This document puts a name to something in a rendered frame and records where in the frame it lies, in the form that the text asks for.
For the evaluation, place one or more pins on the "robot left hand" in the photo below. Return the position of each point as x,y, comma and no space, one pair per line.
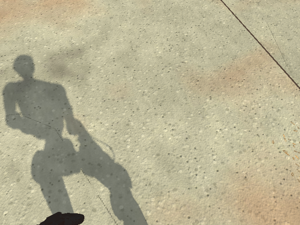
63,219

